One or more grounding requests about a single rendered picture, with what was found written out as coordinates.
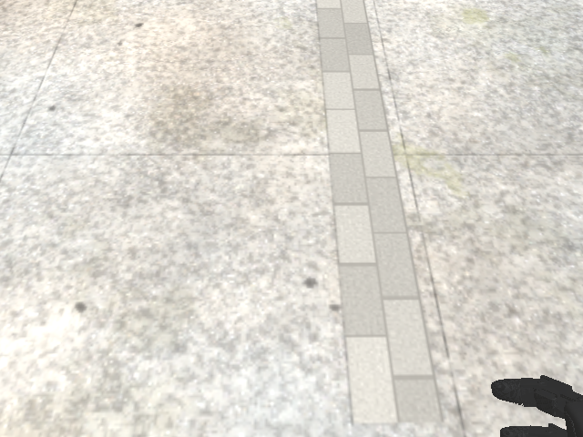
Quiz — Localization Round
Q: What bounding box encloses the robot right hand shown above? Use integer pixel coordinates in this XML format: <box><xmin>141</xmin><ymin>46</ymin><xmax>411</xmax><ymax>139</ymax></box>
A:
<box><xmin>491</xmin><ymin>375</ymin><xmax>583</xmax><ymax>437</ymax></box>

